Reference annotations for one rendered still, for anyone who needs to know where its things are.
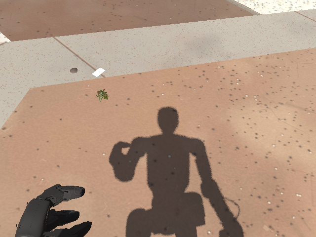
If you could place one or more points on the left robot hand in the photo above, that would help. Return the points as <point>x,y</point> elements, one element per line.
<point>38,219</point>

